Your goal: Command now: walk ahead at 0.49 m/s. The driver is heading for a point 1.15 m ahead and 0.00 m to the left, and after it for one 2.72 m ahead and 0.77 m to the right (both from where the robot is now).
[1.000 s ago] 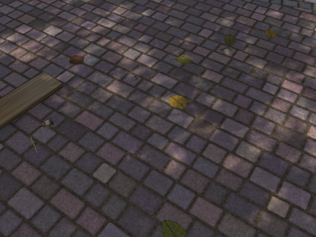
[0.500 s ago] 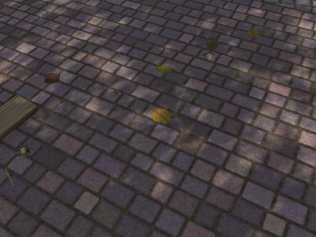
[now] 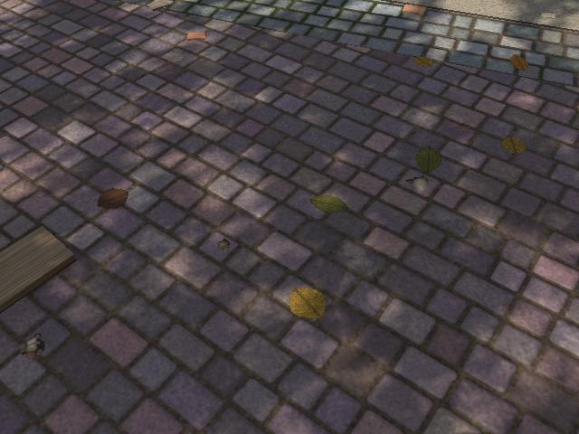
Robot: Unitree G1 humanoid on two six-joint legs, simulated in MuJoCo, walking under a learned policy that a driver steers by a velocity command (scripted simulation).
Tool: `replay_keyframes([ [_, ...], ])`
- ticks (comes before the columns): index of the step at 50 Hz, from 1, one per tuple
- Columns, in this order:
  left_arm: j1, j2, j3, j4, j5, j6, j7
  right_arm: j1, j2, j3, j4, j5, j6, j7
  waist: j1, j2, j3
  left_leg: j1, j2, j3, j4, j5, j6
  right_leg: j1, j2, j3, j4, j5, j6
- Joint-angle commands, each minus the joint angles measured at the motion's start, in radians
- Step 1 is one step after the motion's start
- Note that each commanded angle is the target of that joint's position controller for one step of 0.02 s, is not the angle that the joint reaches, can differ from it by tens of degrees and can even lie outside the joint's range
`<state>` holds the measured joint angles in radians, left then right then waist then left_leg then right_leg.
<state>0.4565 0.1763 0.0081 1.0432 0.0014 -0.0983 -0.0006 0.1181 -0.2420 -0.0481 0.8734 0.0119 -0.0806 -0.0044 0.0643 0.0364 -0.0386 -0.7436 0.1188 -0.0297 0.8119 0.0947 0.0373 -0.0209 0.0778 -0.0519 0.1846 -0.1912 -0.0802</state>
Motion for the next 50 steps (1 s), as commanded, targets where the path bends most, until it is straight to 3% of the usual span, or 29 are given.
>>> replay_keyframes([
  [1, 0.039, 0.159, 0.031, -0.033, -0.006, -0.002, 0.013, -0.144, -0.034, -0.002, -0.081, 0.005, -0.017, 0.013, 0.007, -0.082, 0.138, -0.059, -0.01, 0.022, -0.128, 0.059, -0.012, -0.007, -0.281, 0.15, -0.111, 0.155, -0.104],
  [7, 0.094, 0.179, 0.044, -0.01, -0.01, 0.027, 0.017, -0.268, -0.024, 0.013, -0.137, 0.015, -0.04, 0.052, 0.03, -0.1, 0.177, -0.053, -0.047, 0.054, -0.274, -0.066, 0.02, 0.16, -0.328, 0.13, -0.013, 0.293, -0.105],
  [9, 0.061, 0.2, 0.05, -0.022, -0.01, 0.031, 0.019, -0.219, -0.05, 0.004, -0.135, 0.014, -0.047, 0.06, -0.015, -0.127, 0.134, 0.079, -0.087, 0.083, -0.305, -0.136, 0.051, 0.17, -0.331, 0.115, 0.07, 0.53, -0.088],
  [10, 0.044, 0.214, 0.054, -0.028, -0.008, 0.033, 0.019, -0.147, -0.079, -0.01, -0.119, 0.012, -0.049, 0.057, -0.056, -0.153, 0.076, 0.205, -0.125, 0.11, -0.302, -0.159, 0.069, 0.168, -0.323, 0.107, 0.153, 0.73, -0.078],
  [11, 0.016, 0.212, 0.052, -0.036, -0.003, 0.038, 0.017, 0.018, -0.123, -0.034, -0.071, 0.013, -0.049, 0.051, -0.142, -0.161, -0.018, 0.417, -0.163, 0.132, -0.316, -0.148, 0.099, 0.127, -0.283, 0.074, 0.331, 0.873, -0.056],
  [12, -0.013, 0.198, 0.042, -0.06, 0.005, 0.034, 0.013, 0.225, -0.185, -0.057, -0.019, 0.008, -0.046, 0.04, -0.229, -0.142, -0.154, 0.76, -0.06, 0.016, -0.278, -0.126, 0.155, -0.082, -0.243, 0.055, 0.59, 0.728, -0.024],
  [13, 0.098, 0.07, 0.006, -0.075, 0.006, 0.011, -0.003, 0.378, -0.29, -0.084, 0.013, -0.019, -0.037, 0.032, -0.199, 0.109, -0.343, 1.204, 0.234, -0.468, -0.313, -0.274, 0.324, -0.522, -0.064, 0.026, 1.032, 0.196, 0.053],
  [14, 0.094, 0.081, 0.006, -0.052, -0.014, -0.022, -0.01, 0.373, -0.215, -0.058, 0.023, -0.017, -0.034, 0.031, -0.199, 0.161, -0.421, 1.23, 0.302, -0.743, -0.483, -0.319, 0.347, -0.653, -0.008, 0.201, 1.207, -0.338, 0.041],
  [15, -0.018, 0.177, 0.033, -0.095, -0.045, -0.041, -0.012, 0.277, -0.158, -0.04, 0.014, -0.005, -0.034, 0.03, -0.18, 0.135, -0.239, 1.083, 0.255, -0.576, -0.504, -0.312, 0.275, -0.738, -0.082, 0.201, 1.248, -0.295, 0.018],
  [16, -0.102, 0.198, 0.038, -0.124, -0.052, -0.046, -0.006, 0.167, -0.114, -0.025, -0.01, -0.001, -0.033, 0.03, -0.144, 0.059, -0.126, 0.895, 0.217, -0.407, -0.532, -0.227, 0.236, -0.72, -0.144, 0.157, 1.202, -0.195, 0.012],
  [17, -0.141, 0.19, 0.045, -0.131, -0.039, -0.039, 0.004, 0.104, -0.077, -0.013, -0.017, -0.007, -0.035, 0.038, -0.107, -0.01, -0.051, 0.737, 0.172, -0.301, -0.573, -0.152, 0.214, -0.675, -0.179, 0.133, 1.135, -0.131, 0.014],
  [19, -0.091, 0.138, 0.049, -0.122, -0.022, -0.005, 0.01, 0.076, -0.044, -0.003, -0.002, -0.02, -0.042, 0.048, -0.045, 0.028, -0.007, 0.578, 0.103, -0.182, -0.637, -0.123, 0.189, -0.557, -0.223, 0.134, 1.041, -0.061, 0.015],
  [20, -0.07, 0.111, 0.047, -0.116, -0.022, 0.007, 0.012, 0.091, -0.056, -0.006, 0.01, -0.018, -0.044, 0.048, -0.034, 0.033, 0.007, 0.539, 0.093, -0.149, -0.658, -0.091, 0.201, -0.542, -0.225, 0.122, 1.02, -0.053, 0.022],
  [23, -0.156, 0.123, 0.055, -0.155, -0.012, 0.021, 0.017, 0.138, -0.099, -0.015, 0.04, -0.019, -0.045, 0.031, -0.031, 0.022, 0.061, 0.515, 0.086, -0.086, -0.693, -0.015, 0.212, -0.629, -0.241, 0.109, 0.896, 0.043, 0.053],
  [25, -0.248, 0.123, 0.056, -0.186, -0.006, 0.017, 0.014, 0.177, -0.11, -0.017, 0.053, -0.015, -0.038, 0.017, -0.055, 0.012, 0.075, 0.552, 0.08, -0.067, -0.698, -0.003, 0.201, -0.684, -0.241, 0.101, 0.76, 0.153, 0.064],
  [29, -0.404, 0.101, 0.047, -0.225, -0.012, 0.007, 0.0, 0.24, -0.134, -0.02, 0.072, -0.003, -0.029, 0.003, -0.104, 0.014, 0.095, 0.597, 0.059, -0.021, -0.707, -0.052, 0.167, -0.64, -0.195, 0.061, 0.497, 0.308, 0.064],
  [34, -0.523, 0.117, 0.043, -0.275, -0.021, -0.002, -0.027, 0.306, -0.145, -0.03, 0.112, 0.008, -0.011, -0.003, -0.131, 0.019, 0.131, 0.768, 0.13, -0.041, -0.644, -0.072, 0.156, -0.674, -0.175, 0.069, 0.367, 0.235, 0.036],
  [37, -0.459, 0.156, 0.058, -0.271, -0.022, -0.012, -0.038, 0.275, -0.166, -0.04, 0.111, 0.009, 0.004, -0.007, -0.076, 0.042, 0.084, 0.816, 0.147, -0.04, -0.537, 0.125, 0.128, -0.536, -0.134, 0.037, 0.326, 0.124, -0.004],
  [38, -0.352, 0.185, 0.076, -0.241, -0.02, -0.014, -0.036, 0.251, -0.164, -0.038, 0.105, 0.007, 0.01, -0.007, -0.015, 0.043, 0.02, 0.799, 0.112, -0.008, -0.41, 0.286, 0.109, -0.381, -0.097, 0.004, 0.31, 0.117, -0.026],
  [39, -0.167, 0.239, 0.103, -0.185, -0.017, -0.014, -0.029, 0.244, -0.135, -0.027, 0.095, -0.001, 0.013, -0.007, 0.059, 0.017, -0.096, 0.694, 0.052, 0.035, -0.187, 0.302, 0.078, -0.117, -0.11, 0.024, 0.33, 0.139, -0.062],
  [40, -0.005, 0.341, 0.127, -0.156, 0.005, -0.012, -0.022, 0.33, -0.05, 0.001, 0.073, -0.013, 0.003, 0.0, 0.058, -0.168, -0.266, 0.336, -0.068, 0.091, 0.215, -0.03, 0.015, 0.291, -0.363, 0.385, 0.325, 0.086, -0.189],
  [41, 0.027, 0.321, 0.119, -0.143, -0.007, -0.007, -0.026, 0.369, 0.0, 0.02, 0.087, -0.002, -0.023, 0.007, 0.046, -0.334, -0.37, 0.092, -0.19, -0.007, 0.459, -0.64, -0.011, 0.446, -0.489, 0.779, 0.146, -0.05, -0.282],
  [42, -0.034, 0.248, 0.095, -0.153, -0.014, -0.01, -0.026, 0.292, -0.109, -0.008, 0.073, 0.024, -0.044, 0.012, 0.049, -0.248, -0.267, -0.012, -0.122, -0.094, 0.555, -0.628, 0.015, 0.367, -0.455, 0.712, 0.12, -0.111, -0.228],
  [43, -0.126, 0.208, 0.083, -0.176, -0.012, -0.009, -0.023, 0.201, -0.137, -0.013, 0.043, 0.037, -0.054, 0.012, 0.029, -0.184, -0.149, -0.035, -0.068, -0.065, 0.544, -0.541, 0.032, 0.221, -0.423, 0.558, 0.108, -0.058, -0.187],
  [44, -0.205, 0.182, 0.073, -0.188, -0.005, -0.011, -0.026, 0.156, -0.129, -0.016, 0.036, 0.026, -0.052, 0.005, -0.006, -0.096, -0.069, 0.007, -0.02, -0.042, 0.478, -0.453, 0.032, 0.061, -0.383, 0.445, 0.073, 0.037, -0.165],
  [45, -0.246, 0.151, 0.063, -0.192, 0.004, -0.014, -0.029, 0.153, -0.12, -0.025, 0.037, 0.01, -0.039, -0.002, -0.041, -0.085, -0.028, 0.064, 0.014, -0.045, 0.414, -0.397, 0.033, -0.043, -0.345, 0.368, 0.037, 0.087, -0.146],
  [46, -0.255, 0.148, 0.062, -0.185, 0.009, -0.016, -0.033, 0.181, -0.094, -0.024, 0.041, 0.008, -0.024, -0.003, -0.067, -0.117, -0.016, 0.123, 0.029, -0.048, 0.381, -0.371, 0.028, -0.11, -0.331, 0.331, 0.008, 0.112, -0.149],
  [48, -0.226, 0.154, 0.064, -0.163, 0.004, -0.022, -0.032, 0.201, -0.063, -0.023, 0.049, 0.005, -0.003, -0.006, -0.085, -0.109, 0.009, 0.143, 0.036, -0.036, 0.322, -0.341, 0.015, -0.159, -0.309, 0.264, -0.035, 0.165, -0.16],
  [50, -0.195, 0.182, 0.071, -0.147, 0.004, -0.023, -0.021, 0.136, -0.072, -0.028, 0.028, 0.0, 0.005, -0.01, -0.08, -0.086, 0.041, 0.076, 0.04, -0.029, 0.235, -0.259, -0.001, -0.152, -0.304, 0.221, -0.059, 0.222, -0.162],
])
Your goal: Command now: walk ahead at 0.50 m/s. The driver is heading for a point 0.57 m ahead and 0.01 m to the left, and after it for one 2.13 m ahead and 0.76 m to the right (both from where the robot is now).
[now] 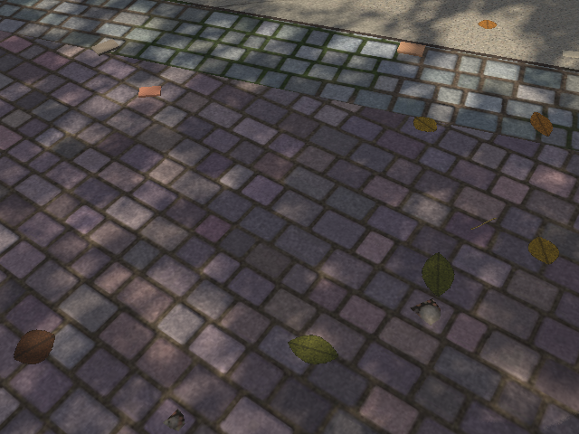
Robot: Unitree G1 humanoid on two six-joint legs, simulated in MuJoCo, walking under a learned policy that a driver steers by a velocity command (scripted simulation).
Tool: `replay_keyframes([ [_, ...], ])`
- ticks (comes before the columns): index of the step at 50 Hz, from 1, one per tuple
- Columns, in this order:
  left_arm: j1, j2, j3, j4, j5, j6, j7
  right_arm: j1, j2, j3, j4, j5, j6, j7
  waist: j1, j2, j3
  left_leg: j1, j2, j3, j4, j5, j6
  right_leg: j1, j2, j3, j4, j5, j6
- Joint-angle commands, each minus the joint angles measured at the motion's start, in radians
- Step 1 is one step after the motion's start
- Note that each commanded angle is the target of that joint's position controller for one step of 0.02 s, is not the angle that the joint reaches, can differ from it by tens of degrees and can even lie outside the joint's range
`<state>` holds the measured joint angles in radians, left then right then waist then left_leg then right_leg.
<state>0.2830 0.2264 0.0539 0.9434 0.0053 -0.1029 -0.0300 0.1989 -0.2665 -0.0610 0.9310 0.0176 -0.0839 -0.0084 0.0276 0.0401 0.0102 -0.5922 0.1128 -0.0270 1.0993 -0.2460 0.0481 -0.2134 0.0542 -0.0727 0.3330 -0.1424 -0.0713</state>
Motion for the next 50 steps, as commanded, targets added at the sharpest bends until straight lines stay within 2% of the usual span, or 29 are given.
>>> replay_keyframes([
  [1, -0.002, 0.14, 0.027, -0.039, -0.001, -0.016, 0.015, 0.016, -0.048, -0.017, -0.043, -0.011, 0.009, -0.006, -0.035, -0.083, 0.003, -0.11, 0.047, -0.031, -0.109, 0.131, -0.021, 0.057, -0.281, 0.229, -0.213, 0.191, -0.168],
  [3, 0.029, 0.14, 0.025, -0.026, -0.004, -0.009, 0.025, -0.049, -0.037, -0.017, -0.063, -0.014, 0.006, -0.001, -0.02, -0.087, 0.013, -0.135, 0.04, -0.023, -0.223, 0.235, -0.03, 0.082, -0.266, 0.192, -0.221, 0.197, -0.151],
  [7, 0.088, 0.15, 0.025, 0.0, -0.013, -0.003, 0.035, -0.184, -0.019, -0.008, -0.098, -0.006, -0.001, 0.012, 0.022, -0.095, 0.045, -0.098, 0.001, 0.015, -0.431, 0.365, -0.031, 0.112, -0.244, 0.138, -0.232, 0.161, -0.125],
  [12, 0.159, 0.158, 0.033, 0.046, -0.02, 0.018, 0.04, -0.303, -0.023, 0.001, -0.147, 0.004, -0.013, 0.038, 0.052, -0.099, 0.088, -0.133, -0.021, 0.02, -0.551, 0.294, -0.008, 0.267, -0.303, 0.142, -0.172, 0.184, -0.121],
  [15, 0.133, 0.178, 0.043, 0.05, -0.024, 0.03, 0.045, -0.261, -0.054, -0.008, -0.149, 0.006, -0.023, 0.051, 0.007, -0.123, 0.055, -0.022, -0.054, 0.044, -0.59, 0.187, 0.03, 0.314, -0.326, 0.14, -0.085, 0.364, -0.097],
  [16, 0.109, 0.186, 0.045, 0.045, -0.025, 0.034, 0.046, -0.187, -0.079, -0.021, -0.131, 0.003, -0.025, 0.049, -0.038, -0.137, 0.007, 0.102, -0.09, 0.075, -0.6, 0.17, 0.048, 0.306, -0.311, 0.122, -0.003, 0.535, -0.083],
  [17, 0.09, 0.17, 0.038, 0.04, -0.023, 0.038, 0.045, -0.03, -0.119, -0.045, -0.08, 0.0, -0.025, 0.044, -0.113, -0.125, -0.083, 0.316, -0.123, 0.099, -0.613, 0.185, 0.075, 0.257, -0.26, 0.083, 0.172, 0.647, -0.058],
  [18, 0.087, 0.14, 0.023, 0.018, -0.01, 0.038, 0.045, 0.164, -0.19, -0.068, -0.035, -0.011, -0.024, 0.034, -0.18, -0.048, -0.225, 0.638, 0.017, -0.059, -0.583, 0.199, 0.135, 0.054, -0.203, 0.043, 0.463, 0.453, -0.022],
  [19, 0.207, 0.011, -0.015, 0.012, -0.007, 0.017, 0.033, 0.263, -0.27, -0.086, -0.008, -0.016, -0.018, 0.034, -0.131, 0.206, -0.365, 1.004, 0.26, -0.536, -0.675, 0.014, 0.296, -0.366, -0.013, 0.039, 0.853, -0.137, 0.052],
  [20, 0.169, 0.073, -0.001, 0.025, -0.025, -0.01, 0.027, 0.252, -0.183, -0.058, -0.012, -0.011, -0.018, 0.035, -0.149, 0.18, -0.393, 1.007, 0.277, -0.699, -0.789, -0.056, 0.287, -0.484, -0.017, 0.193, 0.998, -0.414, 0.036],
  [21, 0.076, 0.144, 0.018, -0.008, -0.05, -0.025, 0.024, 0.161, -0.139, -0.043, -0.025, -0.006, -0.021, 0.034, -0.134, 0.135, -0.246, 0.884, 0.244, -0.548, -0.799, -0.035, 0.235, -0.559, -0.075, 0.191, 1.033, -0.356, 0.016],
  [22, 0.014, 0.15, 0.019, -0.025, -0.052, -0.029, 0.031, 0.07, -0.108, -0.031, -0.049, -0.009, -0.021, 0.033, -0.102, 0.053, -0.159, 0.726, 0.208, -0.412, -0.82, 0.054, 0.206, -0.533, -0.133, 0.158, 0.99, -0.26, 0.01],
  [23, -0.019, 0.141, 0.025, -0.028, -0.036, -0.024, 0.039, 0.013, -0.078, -0.022, -0.054, -0.018, -0.024, 0.038, -0.072, 0.006, -0.091, 0.584, 0.169, -0.32, -0.855, 0.135, 0.19, -0.489, -0.166, 0.143, 0.924, -0.197, 0.012],
  [24, 0.002, 0.126, 0.031, -0.025, -0.028, -0.009, 0.043, -0.007, -0.054, -0.014, -0.051, -0.028, -0.029, 0.041, -0.035, 0.031, -0.075, 0.5, 0.137, -0.256, -0.883, 0.175, 0.175, -0.42, -0.196, 0.152, 0.873, -0.155, 0.01],
  [25, 0.024, 0.101, 0.03, -0.019, -0.027, 0.005, 0.044, -0.006, -0.044, -0.012, -0.043, -0.029, -0.03, 0.044, -0.019, 0.043, -0.065, 0.454, 0.119, -0.222, -0.912, 0.184, 0.175, -0.379, -0.203, 0.149, 0.843, -0.135, 0.013],
  [27, 0.025, 0.075, 0.029, -0.019, -0.025, 0.024, 0.047, 0.026, -0.069, -0.018, -0.024, -0.024, -0.033, 0.037, -0.007, 0.037, -0.036, 0.407, 0.11, -0.17, -0.952, 0.221, 0.189, -0.381, -0.212, 0.135, 0.78, -0.102, 0.026],
  [30, -0.089, 0.085, 0.035, -0.059, -0.012, 0.03, 0.049, 0.077, -0.104, -0.024, -0.004, -0.022, -0.03, 0.016, -0.026, 0.01, 0.006, 0.433, 0.114, -0.134, -0.985, 0.262, 0.192, -0.484, -0.218, 0.131, 0.627, 0.035, 0.055],
  [34, -0.193, 0.064, 0.026, -0.083, -0.02, 0.025, 0.032, 0.113, -0.112, -0.023, 0.012, -0.02, -0.023, 0.001, -0.055, 0.024, 0.027, 0.472, 0.084, -0.025, -0.999, 0.269, 0.147, -0.48, -0.19, 0.105, 0.415, 0.23, 0.055],
  [37, -0.278, 0.056, 0.016, -0.111, -0.028, 0.027, 0.017, 0.161, -0.115, -0.024, 0.037, -0.019, -0.023, -0.002, -0.087, 0.016, 0.055, 0.535, 0.102, 0.028, -1.004, 0.264, 0.134, -0.481, -0.167, 0.089, 0.326, 0.265, 0.041],
  [40, -0.33, 0.05, 0.009, -0.144, -0.02, 0.024, -0.003, 0.159, -0.111, -0.022, 0.049, -0.024, -0.003, -0.009, -0.093, 0.009, 0.075, 0.595, 0.116, 0.103, -0.912, 0.494, 0.11, -0.447, -0.13, 0.065, 0.25, 0.223, 0.021],
  [42, -0.309, 0.08, 0.019, -0.163, -0.016, 0.022, -0.018, 0.125, -0.139, -0.03, 0.039, -0.017, 0.013, -0.02, -0.065, 0.048, 0.038, 0.635, 0.128, 0.123, -0.806, 0.701, 0.084, -0.385, -0.096, 0.034, 0.24, 0.145, -0.001],
  [43, -0.261, 0.108, 0.03, -0.16, -0.012, 0.02, -0.024, 0.104, -0.155, -0.035, 0.028, -0.01, 0.021, -0.028, -0.038, 0.066, -0.001, 0.652, 0.125, 0.129, -0.723, 0.824, 0.068, -0.322, -0.065, 0.011, 0.236, 0.101, -0.015],
  [44, -0.151, 0.14, 0.048, -0.135, -0.01, 0.018, -0.028, 0.078, -0.162, -0.037, 0.015, -0.005, 0.031, -0.036, 0.019, 0.061, -0.057, 0.645, 0.103, 0.145, -0.583, 0.885, 0.043, -0.199, -0.027, -0.01, 0.193, 0.111, -0.032],
  [45, -0.039, 0.192, 0.073, -0.109, -0.009, 0.018, -0.022, 0.083, -0.157, -0.034, 0.003, -0.007, 0.036, -0.04, 0.067, 0.016, -0.118, 0.58, 0.047, 0.172, -0.378, 0.804, -0.002, -0.03, -0.012, 0.01, 0.12, 0.248, -0.06],
  [46, 0.055, 0.286, 0.093, -0.107, 0.005, 0.025, 0.0, 0.107, -0.121, -0.018, -0.035, -0.041, 0.028, -0.038, 0.069, -0.165, -0.244, 0.322, -0.029, 0.189, -0.03, 0.352, -0.062, 0.264, -0.224, 0.287, 0.181, 0.656, -0.139],
  [47, 0.006, 0.317, 0.084, -0.146, 0.009, 0.027, 0.003, 0.229, -0.009, 0.019, -0.047, -0.048, 0.005, -0.018, -0.023, -0.335, -0.413, -0.006, -0.217, 0.06, 0.318, -0.445, -0.112, 0.563, -0.472, 0.72, 0.149, 0.912, -0.374],
  [48, 0.013, 0.255, 0.071, -0.16, 0.0, 0.039, 0.001, 0.194, -0.101, -0.001, -0.04, -0.027, -0.013, -0.002, 0.029, -0.18, -0.479, -0.027, -0.149, -0.096, 0.373, -0.405, -0.089, 0.51, -0.424, 0.665, 0.112, 0.749, -0.345],
  [49, -0.058, 0.208, 0.06, -0.186, -0.005, 0.044, 0.005, 0.094, -0.124, -0.009, -0.071, 0.005, -0.013, -0.003, 0.027, -0.132, -0.352, -0.078, -0.111, -0.073, 0.343, -0.333, -0.073, 0.391, -0.365, 0.531, 0.092, 0.611, -0.293],
  [50, -0.122, 0.181, 0.052, -0.195, -0.015, 0.051, 0.008, 0.048, -0.119, -0.013, -0.072, 0.001, -0.001, -0.018, -0.001, -0.024, -0.219, -0.083, -0.071, -0.05, 0.252, -0.266, -0.077, 0.217, -0.307, 0.435, 0.046, 0.497, -0.239],
])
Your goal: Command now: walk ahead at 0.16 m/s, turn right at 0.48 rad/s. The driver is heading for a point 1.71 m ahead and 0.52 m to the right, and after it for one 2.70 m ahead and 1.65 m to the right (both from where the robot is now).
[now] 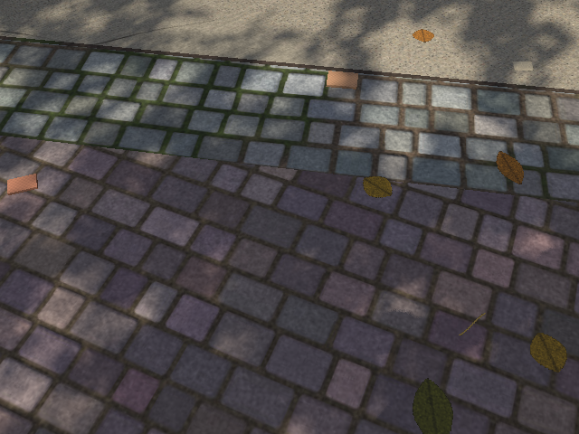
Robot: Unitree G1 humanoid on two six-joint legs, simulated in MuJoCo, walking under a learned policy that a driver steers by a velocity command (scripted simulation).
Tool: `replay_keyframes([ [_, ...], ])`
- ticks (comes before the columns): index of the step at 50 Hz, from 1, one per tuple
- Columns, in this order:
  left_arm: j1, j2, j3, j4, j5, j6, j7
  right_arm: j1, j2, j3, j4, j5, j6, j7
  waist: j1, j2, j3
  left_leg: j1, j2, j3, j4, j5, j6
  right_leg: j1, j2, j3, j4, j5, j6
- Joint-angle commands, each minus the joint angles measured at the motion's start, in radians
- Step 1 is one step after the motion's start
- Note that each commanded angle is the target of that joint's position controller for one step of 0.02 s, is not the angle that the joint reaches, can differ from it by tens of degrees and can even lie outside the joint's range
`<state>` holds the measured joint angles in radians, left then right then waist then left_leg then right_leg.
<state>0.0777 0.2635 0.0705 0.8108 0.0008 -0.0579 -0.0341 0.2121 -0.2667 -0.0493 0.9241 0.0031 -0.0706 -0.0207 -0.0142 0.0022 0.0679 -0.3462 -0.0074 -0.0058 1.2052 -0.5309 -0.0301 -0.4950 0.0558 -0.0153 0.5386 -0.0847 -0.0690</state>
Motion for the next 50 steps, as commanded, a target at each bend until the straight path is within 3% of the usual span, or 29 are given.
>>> replay_keyframes([
  [1, 0.06, 0.123, 0.029, -0.072, -0.01, 0.01, 0.017, 0.015, -0.138, -0.036, -0.075, -0.001, 0.005, -0.021, 0.025, 0.006, -0.224, -0.287, 0.073, -0.073, 0.072, 0.06, -0.001, 0.37, -0.288, 0.355, -0.188, 0.371, -0.223],
  [4, 0.048, 0.154, 0.039, -0.086, 0.014, 0.016, 0.024, 0.041, -0.102, -0.04, -0.096, -0.015, 0.042, -0.036, -0.021, -0.068, -0.194, -0.18, 0.058, -0.065, -0.059, 0.12, -0.008, 0.193, -0.232, 0.324, -0.237, 0.297, -0.216],
  [7, 0.063, 0.177, 0.047, -0.101, 0.002, 0.025, 0.044, 0.006, -0.096, -0.04, -0.115, -0.018, 0.05, -0.046, -0.011, -0.086, -0.222, -0.211, 0.039, -0.076, -0.181, 0.185, -0.03, 0.209, -0.219, 0.334, -0.227, 0.252, -0.203],
  [10, 0.063, 0.179, 0.048, -0.118, -0.01, 0.045, 0.061, -0.054, -0.099, -0.042, -0.141, -0.015, 0.06, -0.047, 0.008, -0.1, -0.219, -0.222, 0.027, -0.096, -0.282, 0.255, -0.045, 0.211, -0.193, 0.374, -0.233, 0.002, -0.164],
  [14, 0.072, 0.181, 0.05, -0.131, -0.008, 0.064, 0.073, -0.115, -0.098, -0.04, -0.172, -0.009, 0.048, -0.039, 0.032, -0.138, -0.179, -0.192, 0.001, -0.109, -0.421, 0.261, -0.049, 0.212, -0.173, 0.44, -0.231, -0.153, -0.146],
  [17, 0.082, 0.179, 0.051, -0.144, -0.007, 0.076, 0.075, -0.112, -0.106, -0.039, -0.18, 0.0, 0.028, -0.027, 0.035, -0.158, -0.185, -0.126, -0.022, -0.109, -0.529, 0.219, -0.039, 0.254, -0.176, 0.493, -0.186, -0.039, -0.143],
  [19, 0.064, 0.174, 0.048, -0.161, -0.015, 0.085, 0.076, -0.059, -0.112, -0.043, -0.171, 0.006, 0.016, -0.015, 0.0, -0.161, -0.191, -0.021, -0.028, -0.094, -0.687, 0.27, -0.019, 0.262, -0.157, 0.514, -0.139, 0.058, -0.12],
  [20, 0.056, 0.164, 0.044, -0.169, -0.021, 0.091, 0.078, -0.016, -0.125, -0.049, -0.159, 0.005, 0.012, -0.009, -0.028, -0.151, -0.19, 0.078, -0.007, -0.084, -0.815, 0.37, -0.004, 0.23, -0.124, 0.498, -0.102, 0.057, -0.089],
  [21, 0.085, 0.121, 0.031, -0.177, -0.021, 0.094, 0.079, 0.014, -0.182, -0.063, -0.158, -0.011, 0.014, -0.011, -0.017, -0.059, -0.22, 0.22, 0.143, -0.183, -0.857, 0.441, 0.047, 0.129, -0.065, 0.433, 0.017, -0.116, -0.037],
  [22, 0.131, 0.077, 0.023, -0.2, -0.024, 0.088, 0.076, -0.032, -0.272, -0.08, -0.173, -0.038, 0.031, -0.018, 0.053, 0.244, -0.184, 0.296, 0.352, -0.421, -0.88, 0.684, 0.189, -0.096, 0.113, 0.216, 0.221, -0.455, 0.025],
  [23, 0.125, 0.174, 0.048, -0.202, -0.006, 0.072, 0.068, -0.026, -0.218, -0.071, -0.19, -0.061, 0.033, -0.016, 0.025, 0.282, -0.199, 0.252, 0.452, -0.534, -0.89, 0.802, 0.308, -0.151, 0.075, 0.183, 0.461, -0.565, 0.074],
  [24, 0.15, 0.224, 0.067, -0.181, -0.01, 0.071, 0.062, -0.069, -0.17, -0.058, -0.215, -0.048, 0.034, -0.019, 0.038, 0.189, -0.19, 0.24, 0.416, -0.432, -0.864, 0.814, 0.296, -0.15, 0.038, 0.186, 0.58, -0.498, 0.094],
  [25, 0.167, 0.214, 0.071, -0.155, -0.015, 0.082, 0.064, -0.106, -0.137, -0.052, -0.224, -0.032, 0.037, -0.021, 0.048, 0.132, -0.168, 0.233, 0.336, -0.319, -0.843, 0.777, 0.24, -0.153, 0.025, 0.166, 0.627, -0.435, 0.113],
  [26, 0.171, 0.191, 0.068, -0.146, -0.014, 0.095, 0.068, -0.119, -0.125, -0.048, -0.23, -0.018, 0.042, -0.023, 0.046, 0.115, -0.154, 0.238, 0.291, -0.255, -0.835, 0.738, 0.206, -0.172, 0.017, 0.153, 0.675, -0.386, 0.129],
  [27, 0.167, 0.163, 0.06, -0.15, -0.016, 0.105, 0.066, -0.117, -0.123, -0.043, -0.231, -0.012, 0.046, -0.025, 0.038, 0.118, -0.136, 0.224, 0.276, -0.211, -0.839, 0.757, 0.205, -0.177, 0.012, 0.14, 0.712, -0.356, 0.144],
  [29, 0.123, 0.128, 0.048, -0.182, -0.027, 0.111, 0.061, -0.094, -0.134, -0.046, -0.231, -0.019, 0.057, -0.029, 0.017, 0.145, -0.114, 0.222, 0.245, -0.135, -0.865, 0.732, 0.215, -0.176, -0.005, 0.083, 0.651, -0.302, 0.16],
  [32, 0.056, 0.108, 0.037, -0.232, -0.026, 0.109, 0.054, -0.047, -0.161, -0.057, -0.227, -0.02, 0.069, -0.036, -0.025, 0.18, -0.132, 0.296, 0.277, -0.111, -0.873, 0.717, 0.24, -0.162, -0.05, 0.056, 0.499, -0.285, 0.175],
  [35, 0.044, 0.095, 0.027, -0.257, -0.018, 0.107, 0.04, -0.059, -0.196, -0.071, -0.234, -0.012, 0.072, -0.028, -0.032, 0.191, -0.149, 0.251, 0.296, -0.068, -0.873, 0.71, 0.245, -0.025, -0.077, 0.015, 0.347, -0.295, 0.157],
  [38, 0.061, 0.107, 0.032, -0.26, -0.015, 0.112, 0.031, -0.053, -0.21, -0.074, -0.228, 0.005, 0.069, -0.01, -0.028, 0.199, -0.147, 0.231, 0.309, -0.068, -0.854, 0.693, 0.246, 0.081, -0.055, -0.021, 0.203, -0.299, 0.122],
  [40, 0.107, 0.101, 0.035, -0.243, -0.014, 0.111, 0.024, -0.075, -0.21, -0.07, -0.222, 0.025, 0.069, -0.004, 0.007, 0.189, -0.142, 0.211, 0.3, -0.059, -0.8, 0.665, 0.216, 0.186, -0.039, -0.036, 0.002, -0.184, 0.078],
  [41, 0.147, 0.104, 0.038, -0.224, -0.012, 0.109, 0.023, -0.069, -0.189, -0.062, -0.212, 0.032, 0.068, -0.002, 0.028, 0.168, -0.146, 0.168, 0.278, -0.038, -0.754, 0.63, 0.178, 0.29, -0.023, -0.045, -0.136, -0.073, 0.049],
  [42, 0.17, 0.135, 0.044, -0.221, -0.009, 0.108, 0.03, -0.014, -0.145, -0.047, -0.188, 0.019, 0.063, 0.003, 0.025, 0.086, -0.175, 0.073, 0.236, 0.012, -0.673, 0.507, 0.102, 0.444, -0.076, 0.04, -0.191, 0.082, 0.021],
  [43, 0.189, 0.229, 0.058, -0.238, 0.001, 0.108, 0.047, 0.003, -0.058, -0.013, -0.216, -0.044, 0.055, 0.018, -0.011, -0.216, -0.232, -0.143, 0.132, 0.115, -0.412, 0.056, -0.005, 0.623, -0.344, 0.346, -0.149, 0.482, -0.061],
  [44, 0.163, 0.205, 0.043, -0.246, 0.027, 0.091, 0.041, -0.055, -0.093, -0.026, -0.237, -0.027, 0.055, 0.009, 0.029, -0.264, -0.226, -0.213, 0.078, 0.034, -0.266, -0.145, -0.039, 0.477, -0.459, 0.423, -0.163, 0.499, -0.241],
  [45, 0.146, 0.173, 0.034, -0.24, 0.033, 0.072, 0.033, -0.088, -0.157, -0.044, -0.233, -0.006, 0.063, 0.0, 0.048, -0.183, -0.191, -0.204, 0.093, -0.009, -0.178, -0.117, -0.043, 0.417, -0.402, 0.37, -0.19, 0.385, -0.248],
  [46, 0.105, 0.154, 0.026, -0.226, 0.028, 0.059, 0.031, -0.081, -0.16, -0.049, -0.222, 0.003, 0.07, -0.003, 0.026, -0.171, -0.156, -0.21, 0.096, -0.023, -0.16, -0.058, -0.039, 0.39, -0.34, 0.304, -0.195, 0.299, -0.199],
  [47, 0.069, 0.153, 0.025, -0.224, 0.019, 0.052, 0.032, -0.059, -0.156, -0.053, -0.196, -0.001, 0.079, -0.011, 0.014, -0.15, -0.143, -0.208, 0.099, -0.03, -0.162, -0.007, -0.041, 0.376, -0.304, 0.268, -0.2, 0.239, -0.161],
  [48, 0.038, 0.145, 0.02, -0.22, 0.01, 0.049, 0.034, -0.045, -0.159, -0.056, -0.188, -0.008, 0.087, -0.016, 0.002, -0.153, -0.126, -0.184, 0.096, -0.034, -0.158, 0.047, -0.049, 0.341, -0.291, 0.244, -0.203, 0.273, -0.152],
  [50, 0.023, 0.111, 0.007, -0.206, 0.014, 0.045, 0.041, -0.007, -0.133, -0.051, -0.173, -0.005, 0.089, -0.016, -0.018, -0.143, -0.143, -0.117, 0.084, -0.029, -0.182, 0.116, -0.058, 0.313, -0.263, 0.198, -0.204, 0.308, -0.15],
])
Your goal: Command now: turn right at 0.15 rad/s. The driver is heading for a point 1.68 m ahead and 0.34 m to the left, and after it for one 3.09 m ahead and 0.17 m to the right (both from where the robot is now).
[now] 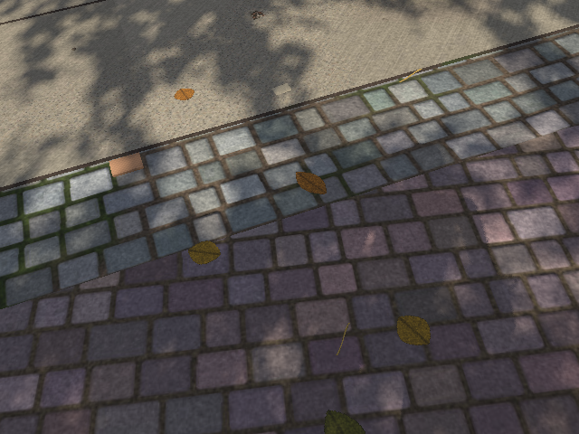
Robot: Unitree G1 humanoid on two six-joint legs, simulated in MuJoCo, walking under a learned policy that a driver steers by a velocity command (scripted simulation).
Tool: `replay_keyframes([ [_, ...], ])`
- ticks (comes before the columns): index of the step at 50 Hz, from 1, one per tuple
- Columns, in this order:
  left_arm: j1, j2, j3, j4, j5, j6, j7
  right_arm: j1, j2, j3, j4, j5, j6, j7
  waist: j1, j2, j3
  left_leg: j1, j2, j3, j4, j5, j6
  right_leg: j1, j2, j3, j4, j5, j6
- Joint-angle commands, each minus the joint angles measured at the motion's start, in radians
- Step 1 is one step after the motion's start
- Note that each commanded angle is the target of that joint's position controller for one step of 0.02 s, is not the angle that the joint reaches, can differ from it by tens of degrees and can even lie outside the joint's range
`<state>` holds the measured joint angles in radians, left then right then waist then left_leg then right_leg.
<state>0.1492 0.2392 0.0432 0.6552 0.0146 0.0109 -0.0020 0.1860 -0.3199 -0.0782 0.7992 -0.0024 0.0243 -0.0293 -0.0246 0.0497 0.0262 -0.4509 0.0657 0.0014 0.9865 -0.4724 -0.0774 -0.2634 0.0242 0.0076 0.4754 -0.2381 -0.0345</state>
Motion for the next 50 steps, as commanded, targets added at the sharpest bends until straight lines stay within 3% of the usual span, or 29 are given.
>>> replay_keyframes([
  [1, -0.054, 0.124, 0.031, -0.043, 0.0, -0.024, 0.01, 0.024, -0.064, -0.016, -0.044, 0.003, -0.007, -0.006, -0.007, -0.19, -0.106, 0.007, 0.013, -0.033, -0.023, 0.074, -0.012, 0.089, -0.22, 0.161, -0.138, 0.443, -0.181],
  [4, -0.027, 0.123, 0.029, -0.012, -0.002, -0.02, 0.013, -0.012, -0.035, 0.002, -0.051, 0.0, -0.011, -0.002, 0.028, -0.185, -0.114, 0.085, 0.008, -0.015, -0.218, 0.077, -0.003, 0.098, -0.215, 0.179, -0.152, 0.249, -0.187],
  [7, 0.024, 0.201, 0.052, 0.02, -0.02, -0.01, 0.012, -0.031, -0.075, -0.003, -0.059, 0.016, -0.024, 0.008, 0.062, -0.221, -0.037, 0.075, -0.035, 0.042, -0.301, 0.045, 0.037, 0.07, -0.243, 0.303, -0.245, -0.273, -0.204],
  [11, -0.017, 0.172, 0.043, 0.029, -0.042, -0.016, 0.016, 0.093, -0.047, 0.001, 0.003, 0.015, -0.066, 0.024, -0.017, -0.152, 0.002, 0.3, -0.048, 0.048, -0.549, 0.164, 0.143, -0.072, -0.21, 0.301, -0.218, -0.377, -0.155],
  [12, -0.056, 0.128, 0.031, 0.017, -0.035, -0.023, 0.014, 0.171, -0.06, -0.002, 0.03, 0.011, -0.077, 0.024, -0.05, -0.113, -0.014, 0.42, 0.011, -0.036, -0.585, 0.154, 0.178, -0.165, -0.161, 0.245, -0.114, -0.32, -0.114],
  [13, -0.116, 0.058, 0.015, -0.022, -0.025, -0.04, 0.009, 0.257, -0.138, -0.022, 0.054, 0.01, -0.087, 0.02, -0.071, 0.06, -0.024, 0.511, 0.148, -0.241, -0.661, -0.034, 0.248, -0.332, -0.027, 0.058, 0.128, -0.266, -0.036],
  [14, -0.143, 0.084, 0.02, -0.052, -0.03, -0.06, 0.009, 0.248, -0.197, -0.038, 0.046, 0.003, -0.093, 0.027, -0.072, 0.211, 0.028, 0.496, 0.315, -0.528, -0.799, -0.046, 0.349, -0.453, 0.036, -0.034, 0.302, -0.278, 0.0],
  [15, -0.15, 0.145, 0.041, -0.047, -0.036, -0.07, 0.01, 0.204, -0.149, -0.024, 0.023, -0.015, -0.102, 0.02, -0.067, 0.153, 0.074, 0.48, 0.342, -0.552, -0.811, 0.102, 0.378, -0.509, -0.012, 0.033, 0.459, -0.332, 0.011],
  [17, -0.061, 0.145, 0.05, -0.001, -0.028, -0.066, 0.004, 0.128, -0.104, -0.01, -0.001, -0.001, -0.108, 0.012, -0.01, 0.095, 0.036, 0.525, 0.263, -0.372, -0.757, 0.414, 0.321, -0.517, -0.046, 0.044, 0.538, -0.255, 0.024],
  [18, -0.06, 0.136, 0.049, 0.006, -0.022, -0.061, 0.002, 0.113, -0.096, -0.006, -0.003, 0.01, -0.103, 0.011, -0.008, 0.078, 0.03, 0.532, 0.242, -0.299, -0.749, 0.564, 0.298, -0.507, -0.063, 0.036, 0.511, -0.204, 0.035],
  [20, -0.068, 0.084, 0.036, 0.016, -0.019, -0.052, -0.005, 0.102, -0.083, -0.001, 0.0, 0.008, -0.088, 0.006, -0.007, 0.067, 0.002, 0.469, 0.169, -0.156, -0.737, 0.744, 0.259, -0.382, -0.056, -0.01, 0.408, -0.096, 0.058],
  [22, -0.081, 0.045, 0.022, 0.019, -0.021, -0.047, -0.014, 0.097, -0.087, 0.0, 0.004, 0.003, -0.072, 0.002, -0.012, 0.08, -0.02, 0.399, 0.117, -0.058, -0.714, 0.82, 0.234, -0.239, -0.043, -0.042, 0.271, 0.002, 0.061],
  [25, -0.1, 0.08, 0.029, 0.012, -0.025, -0.04, -0.017, 0.127, -0.125, -0.01, 0.02, 0.008, -0.058, 0.005, -0.026, 0.103, -0.032, 0.358, 0.136, -0.063, -0.69, 0.825, 0.24, -0.124, -0.021, -0.059, 0.164, 0.078, 0.047],
  [28, -0.031, 0.112, 0.045, 0.039, -0.016, -0.041, -0.012, 0.087, -0.114, -0.006, 0.024, 0.025, -0.06, 0.008, 0.03, 0.073, -0.042, 0.326, 0.128, -0.08, -0.612, 0.728, 0.207, 0.03, 0.0, -0.058, -0.018, 0.217, 0.001],
  [29, 0.007, 0.146, 0.057, 0.05, -0.008, -0.043, -0.003, 0.114, -0.096, 0.0, 0.038, 0.018, -0.066, 0.011, 0.045, 0.036, -0.064, 0.302, 0.089, -0.06, -0.547, 0.705, 0.168, 0.129, -0.025, -0.021, -0.07, 0.344, -0.02],
  [30, 0.07, 0.221, 0.073, 0.051, 0.003, -0.043, 0.011, 0.142, -0.059, 0.013, 0.031, -0.015, -0.077, 0.013, 0.045, -0.075, -0.156, 0.214, 0.028, -0.014, -0.413, 0.5, 0.108, 0.311, -0.165, 0.115, -0.003, 0.708, -0.068],
  [31, 0.101, 0.203, 0.061, 0.07, 0.013, -0.033, 0.017, 0.236, 0.014, 0.037, 0.043, -0.02, -0.075, 0.012, 0.012, -0.238, -0.275, 0.124, -0.03, 0.0, -0.252, 0.133, 0.046, 0.424, -0.328, 0.289, -0.001, 0.753, -0.222],
  [32, 0.11, 0.133, 0.043, 0.082, -0.001, -0.029, 0.01, 0.159, -0.02, 0.033, 0.033, -0.006, -0.059, 0.007, 0.056, -0.256, -0.254, 0.083, -0.039, -0.045, -0.14, -0.167, 0.017, 0.348, -0.364, 0.393, -0.094, 0.584, -0.272],
  [33, 0.063, 0.123, 0.033, 0.087, -0.005, -0.034, 0.005, 0.116, -0.06, 0.019, 0.018, 0.011, -0.043, 0.004, 0.046, -0.22, -0.175, 0.03, -0.023, -0.061, -0.048, -0.227, 0.009, 0.27, -0.349, 0.377, -0.133, 0.417, -0.255],
  [34, 0.018, 0.129, 0.032, 0.084, -0.002, -0.041, 0.003, 0.105, -0.066, 0.013, 0.028, 0.015, -0.029, -0.004, 0.033, -0.187, -0.134, 0.009, -0.01, -0.063, -0.005, -0.211, 0.01, 0.207, -0.322, 0.34, -0.151, 0.325, -0.226],
  [37, -0.097, 0.132, 0.03, 0.088, 0.004, -0.049, 0.006, 0.117, -0.047, 0.009, 0.046, 0.003, -0.004, -0.021, -0.015, -0.18, -0.069, 0.109, 0.013, -0.055, -0.128, -0.076, 0.004, 0.015, -0.252, 0.228, -0.208, 0.18, -0.171],
  [39, -0.093, 0.132, 0.032, 0.108, 0.002, -0.042, 0.012, 0.135, -0.022, 0.016, 0.065, 0.001, -0.008, -0.019, -0.014, -0.186, -0.098, 0.199, -0.005, -0.014, -0.228, 0.014, 0.014, -0.026, -0.217, 0.173, -0.227, 0.043, -0.167],
  [42, -0.067, 0.2, 0.057, 0.13, -0.034, -0.024, 0.024, 0.125, -0.048, 0.007, 0.071, 0.004, -0.022, -0.006, -0.01, -0.214, -0.068, 0.254, -0.049, 0.065, -0.322, 0.113, 0.067, -0.089, -0.223, 0.207, -0.29, -0.344, -0.159],
  [45, -0.106, 0.141, 0.044, 0.128, -0.045, -0.026, 0.024, 0.192, -0.024, 0.008, 0.11, -0.004, -0.043, 0.006, -0.064, -0.156, -0.003, 0.375, -0.049, 0.055, -0.491, 0.11, 0.151, -0.215, -0.184, 0.174, -0.23, -0.436, -0.099],
  [46, -0.143, 0.086, 0.029, 0.109, -0.041, -0.034, 0.02, 0.262, -0.059, 0.001, 0.128, -0.005, -0.054, 0.002, -0.089, -0.036, 0.012, 0.433, 0.064, -0.114, -0.624, -0.021, 0.205, -0.311, -0.121, 0.1, -0.042, -0.384, -0.052],
  [47, -0.191, 0.033, 0.018, 0.071, -0.047, -0.052, 0.015, 0.315, -0.158, -0.024, 0.141, 0.003, -0.065, 0.002, -0.098, 0.195, 0.043, 0.447, 0.256, -0.439, -0.824, -0.308, 0.305, -0.458, 0.021, -0.081, 0.251, -0.262, 0.016],
  [48, -0.221, 0.098, 0.034, 0.057, -0.055, -0.072, 0.014, 0.252, -0.184, -0.029, 0.119, -0.015, -0.085, 0.003, -0.089, 0.206, 0.123, 0.384, 0.353, -0.642, -0.925, -0.347, 0.37, -0.542, -0.014, 0.013, 0.418, -0.272, -0.005],
  [49, -0.159, 0.134, 0.048, 0.078, -0.062, -0.083, 0.008, 0.177, -0.129, -0.014, 0.092, -0.016, -0.105, -0.001, -0.031, 0.147, 0.131, 0.4, 0.328, -0.575, -0.905, -0.268, 0.344, -0.575, -0.057, 0.064, 0.484, -0.189, -0.019],
  [50, -0.113, 0.141, 0.053, 0.108, -0.052, -0.086, 0.002, 0.146, -0.096, -0.008, 0.084, -0.003, -0.119, 0.002, -0.008, 0.116, 0.104, 0.451, 0.277, -0.476, -0.886, -0.165, 0.301, -0.589, -0.072, 0.063, 0.493, -0.127, -0.026],
])
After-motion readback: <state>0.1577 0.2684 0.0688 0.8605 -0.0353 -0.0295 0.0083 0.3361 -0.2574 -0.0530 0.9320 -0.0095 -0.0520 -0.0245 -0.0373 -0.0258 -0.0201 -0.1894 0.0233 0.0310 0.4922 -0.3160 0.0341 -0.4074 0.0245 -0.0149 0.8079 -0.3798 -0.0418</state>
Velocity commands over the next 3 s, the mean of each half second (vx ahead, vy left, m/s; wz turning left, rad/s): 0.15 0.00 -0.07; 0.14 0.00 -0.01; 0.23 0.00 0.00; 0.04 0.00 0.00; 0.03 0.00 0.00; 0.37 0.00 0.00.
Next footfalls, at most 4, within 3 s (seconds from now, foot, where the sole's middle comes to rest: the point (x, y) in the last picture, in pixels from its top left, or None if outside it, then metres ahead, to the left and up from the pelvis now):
0.24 left None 0.02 0.12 -0.78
0.58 right None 0.20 -0.12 -0.78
0.92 left None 0.15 0.10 -0.78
1.32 right None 0.43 -0.16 -0.78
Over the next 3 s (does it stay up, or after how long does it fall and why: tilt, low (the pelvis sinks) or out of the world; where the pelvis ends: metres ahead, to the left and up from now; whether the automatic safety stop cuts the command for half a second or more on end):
stays up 0.55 0.00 0.00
